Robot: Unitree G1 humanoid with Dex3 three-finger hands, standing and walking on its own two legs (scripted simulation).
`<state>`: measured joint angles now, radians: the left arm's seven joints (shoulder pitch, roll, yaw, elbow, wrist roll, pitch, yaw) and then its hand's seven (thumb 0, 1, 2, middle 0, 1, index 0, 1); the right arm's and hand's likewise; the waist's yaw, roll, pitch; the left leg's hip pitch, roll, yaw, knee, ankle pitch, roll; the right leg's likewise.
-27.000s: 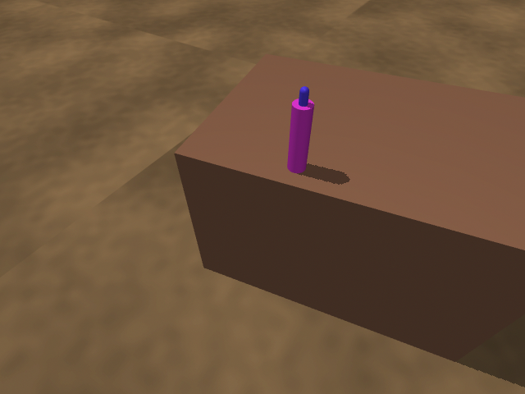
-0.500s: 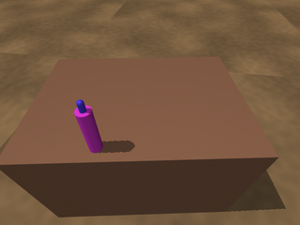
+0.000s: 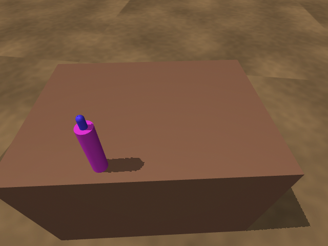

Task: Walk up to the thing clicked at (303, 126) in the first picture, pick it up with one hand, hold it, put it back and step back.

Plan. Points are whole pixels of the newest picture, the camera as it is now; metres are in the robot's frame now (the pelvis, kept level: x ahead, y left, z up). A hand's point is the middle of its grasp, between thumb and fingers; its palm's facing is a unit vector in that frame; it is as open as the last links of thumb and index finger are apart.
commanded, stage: stand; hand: left
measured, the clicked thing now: (91, 144) +0.43 +0.21 -0.01
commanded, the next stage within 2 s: step back in 1.36 s
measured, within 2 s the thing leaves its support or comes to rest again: neither
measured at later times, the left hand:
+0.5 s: hand out of the picture +0.07 +0.25 -0.16, palm faces -0.02 -0.94 -0.34, open 7.4 cm
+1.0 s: hand out of the picture +0.07 +0.25 -0.15, palm faces -0.02 -0.94 -0.35, open 7.4 cm
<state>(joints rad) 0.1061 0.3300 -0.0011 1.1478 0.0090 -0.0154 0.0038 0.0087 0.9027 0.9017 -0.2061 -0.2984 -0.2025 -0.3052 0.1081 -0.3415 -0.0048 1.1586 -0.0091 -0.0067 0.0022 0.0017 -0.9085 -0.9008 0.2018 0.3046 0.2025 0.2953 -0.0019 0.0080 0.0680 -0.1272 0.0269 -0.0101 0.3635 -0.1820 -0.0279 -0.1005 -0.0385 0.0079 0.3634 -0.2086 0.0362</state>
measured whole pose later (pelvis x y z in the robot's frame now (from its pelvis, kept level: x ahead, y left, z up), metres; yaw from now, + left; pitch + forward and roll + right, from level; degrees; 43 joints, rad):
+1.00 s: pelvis +0.00 -0.01 +0.00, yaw +0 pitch -3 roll +0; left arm 0.12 0.35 0.00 1.13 0.01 -0.01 -0.01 0.01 0.90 0.90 -0.21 -0.30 -0.20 -0.30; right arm 0.11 -0.35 0.00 1.14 -0.01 0.00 0.01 0.00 -0.91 -0.90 0.20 0.30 0.20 0.30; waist 0.00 0.01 0.06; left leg -0.11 0.04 -0.01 0.33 -0.17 -0.04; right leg -0.09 -0.03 0.00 0.34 -0.20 0.03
